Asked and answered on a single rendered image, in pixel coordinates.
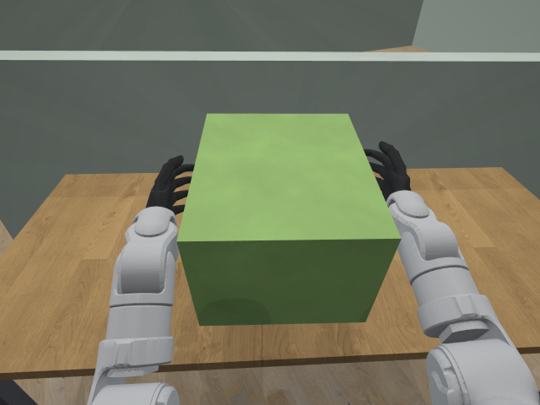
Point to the robot right hand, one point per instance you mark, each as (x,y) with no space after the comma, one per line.
(393,172)

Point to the left robot forearm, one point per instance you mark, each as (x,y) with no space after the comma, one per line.
(142,292)

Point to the table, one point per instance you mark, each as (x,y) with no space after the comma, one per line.
(56,277)

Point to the left robot upper arm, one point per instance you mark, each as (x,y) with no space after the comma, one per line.
(158,393)

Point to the carton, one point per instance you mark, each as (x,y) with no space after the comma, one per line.
(284,222)

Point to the right robot forearm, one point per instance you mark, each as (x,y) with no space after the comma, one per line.
(450,306)

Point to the robot left hand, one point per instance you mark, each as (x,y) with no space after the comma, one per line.
(162,193)

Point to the right robot upper arm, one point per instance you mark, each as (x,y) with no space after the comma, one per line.
(482,372)

